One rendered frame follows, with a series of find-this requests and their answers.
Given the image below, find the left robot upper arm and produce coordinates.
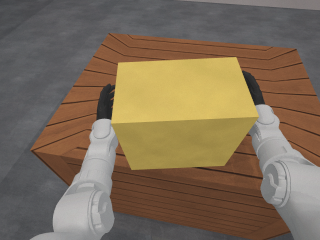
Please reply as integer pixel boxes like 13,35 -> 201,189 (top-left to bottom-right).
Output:
30,189 -> 115,240

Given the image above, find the right robot hand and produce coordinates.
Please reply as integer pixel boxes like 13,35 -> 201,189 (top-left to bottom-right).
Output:
242,70 -> 265,106

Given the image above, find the right robot upper arm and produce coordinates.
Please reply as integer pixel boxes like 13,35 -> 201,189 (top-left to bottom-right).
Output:
260,160 -> 320,240

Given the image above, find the carton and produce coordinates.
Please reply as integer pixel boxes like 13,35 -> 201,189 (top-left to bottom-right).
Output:
111,57 -> 259,170

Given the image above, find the left robot hand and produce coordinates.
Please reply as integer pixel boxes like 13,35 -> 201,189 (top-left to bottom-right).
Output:
96,83 -> 116,120

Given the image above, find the pedestal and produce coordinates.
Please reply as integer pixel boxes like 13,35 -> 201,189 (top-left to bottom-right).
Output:
30,33 -> 320,240

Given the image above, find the left robot forearm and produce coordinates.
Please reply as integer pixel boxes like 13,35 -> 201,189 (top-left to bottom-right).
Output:
52,118 -> 119,230

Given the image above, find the right robot forearm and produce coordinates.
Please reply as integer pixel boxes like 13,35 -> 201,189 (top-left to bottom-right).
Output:
248,104 -> 317,175

